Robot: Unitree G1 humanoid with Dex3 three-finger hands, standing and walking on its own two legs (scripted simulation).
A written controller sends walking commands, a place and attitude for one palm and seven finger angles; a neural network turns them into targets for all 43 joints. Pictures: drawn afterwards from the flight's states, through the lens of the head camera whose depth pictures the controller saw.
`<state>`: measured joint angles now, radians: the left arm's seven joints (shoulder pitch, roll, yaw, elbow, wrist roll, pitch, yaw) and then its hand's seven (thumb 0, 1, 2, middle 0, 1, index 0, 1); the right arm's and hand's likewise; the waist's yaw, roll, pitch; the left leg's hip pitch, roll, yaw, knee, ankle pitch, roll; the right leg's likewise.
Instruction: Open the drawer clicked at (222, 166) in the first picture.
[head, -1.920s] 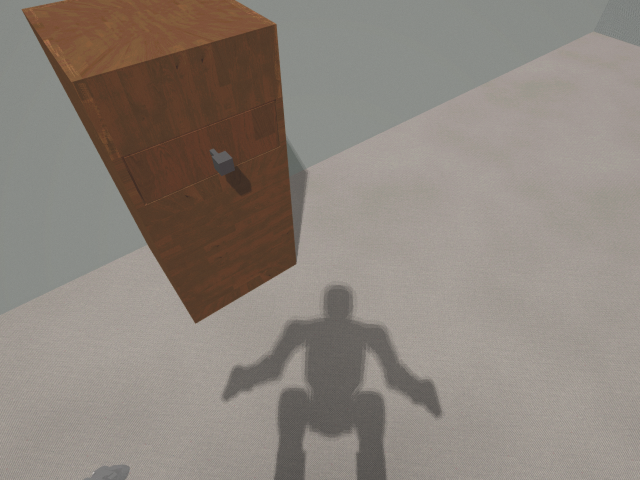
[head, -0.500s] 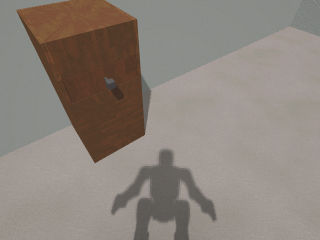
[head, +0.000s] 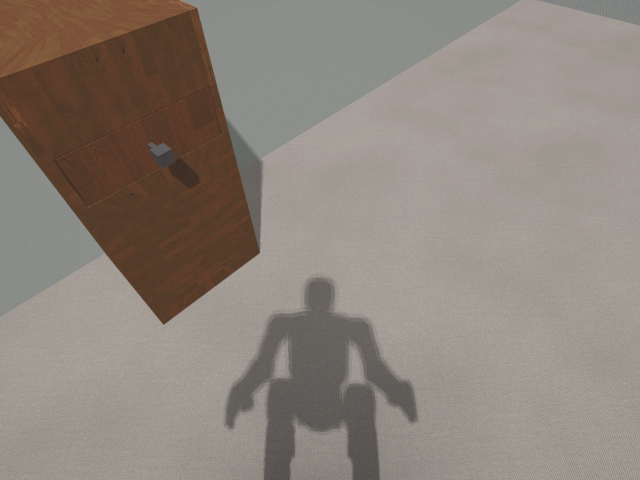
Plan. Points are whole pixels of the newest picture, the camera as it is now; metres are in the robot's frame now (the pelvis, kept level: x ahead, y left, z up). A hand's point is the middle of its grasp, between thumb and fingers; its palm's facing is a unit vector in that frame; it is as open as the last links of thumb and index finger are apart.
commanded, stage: walk to a spot facing it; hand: left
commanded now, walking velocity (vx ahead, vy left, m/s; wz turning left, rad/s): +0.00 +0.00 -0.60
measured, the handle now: (159, 152) +0.79 +0.47 -0.10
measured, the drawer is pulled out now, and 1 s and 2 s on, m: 0.00 0.00 0.00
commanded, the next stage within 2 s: turn to face it in 1.72 s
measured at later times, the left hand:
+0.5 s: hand out of the picture +0.09 +0.24 -0.15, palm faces -0.17 -0.96 -0.21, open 7.4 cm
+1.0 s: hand (351, 329) +0.39 -0.01 -0.16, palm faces -0.62 -0.77 -0.14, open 7.3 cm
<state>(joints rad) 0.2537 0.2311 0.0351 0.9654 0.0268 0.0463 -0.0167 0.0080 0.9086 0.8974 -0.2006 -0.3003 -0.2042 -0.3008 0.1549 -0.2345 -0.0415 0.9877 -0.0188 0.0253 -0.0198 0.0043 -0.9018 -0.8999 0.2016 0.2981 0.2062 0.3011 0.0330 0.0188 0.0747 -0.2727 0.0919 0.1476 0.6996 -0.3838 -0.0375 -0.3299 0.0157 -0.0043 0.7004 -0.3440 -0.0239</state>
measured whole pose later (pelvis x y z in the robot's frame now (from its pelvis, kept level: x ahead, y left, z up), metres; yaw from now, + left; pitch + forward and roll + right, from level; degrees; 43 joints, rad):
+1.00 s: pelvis +0.16 -0.06 -0.01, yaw -33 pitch -1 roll -2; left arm 0.04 0.21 0.04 0.90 0.01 -0.04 -0.05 0.01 0.91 0.90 -0.20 -0.30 -0.20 -0.30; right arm 0.50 -0.16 -0.03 1.11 -0.01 -0.02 -0.02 0.01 -0.90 -0.90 0.20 0.30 0.20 0.30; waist -0.07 -0.02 0.14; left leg -0.21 0.17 0.12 1.19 -0.49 -0.04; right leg -0.45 0.01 -0.15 0.68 -0.20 -0.09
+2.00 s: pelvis +0.46 -0.30 +0.01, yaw -57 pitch -1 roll -1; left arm 0.11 0.17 0.04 0.98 0.02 -0.03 0.02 0.01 0.91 0.90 -0.20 -0.30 -0.20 -0.30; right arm 0.31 -0.14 -0.04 1.05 -0.02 0.00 -0.04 0.01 -0.91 -0.90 0.20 0.30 0.20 0.30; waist -0.06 0.03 0.09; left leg -0.44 0.13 0.04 1.24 -0.43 -0.04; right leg -0.35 0.03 -0.18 0.58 -0.23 -0.10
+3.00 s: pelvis +0.49 -0.37 +0.02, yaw -21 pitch -1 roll +3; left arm 0.21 0.16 0.02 0.88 0.03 0.01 0.02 0.01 0.91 0.90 -0.20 -0.30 -0.21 -0.30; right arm 0.17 -0.29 -0.11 0.92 -0.02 0.07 0.02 0.01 -0.91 -0.90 0.20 0.30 0.20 0.30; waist -0.03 0.03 0.07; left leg -0.51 0.02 0.01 1.11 -0.39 -0.08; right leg -0.20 -0.12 -0.17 0.51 -0.30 -0.01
